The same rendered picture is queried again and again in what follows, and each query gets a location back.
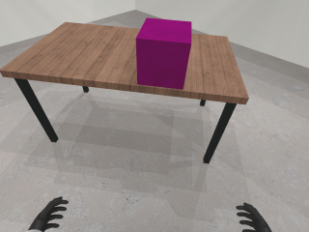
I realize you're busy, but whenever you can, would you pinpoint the carton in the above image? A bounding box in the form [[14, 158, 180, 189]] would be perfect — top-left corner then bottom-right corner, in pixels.
[[135, 17, 192, 90]]

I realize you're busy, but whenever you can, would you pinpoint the robot right hand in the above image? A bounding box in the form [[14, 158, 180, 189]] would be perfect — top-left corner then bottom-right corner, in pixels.
[[236, 202, 272, 232]]

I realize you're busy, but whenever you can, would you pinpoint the robot left hand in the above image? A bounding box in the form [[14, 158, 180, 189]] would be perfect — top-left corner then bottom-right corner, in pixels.
[[28, 196, 69, 232]]

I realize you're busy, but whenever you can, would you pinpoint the table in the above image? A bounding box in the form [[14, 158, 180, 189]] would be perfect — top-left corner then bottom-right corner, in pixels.
[[0, 22, 249, 164]]

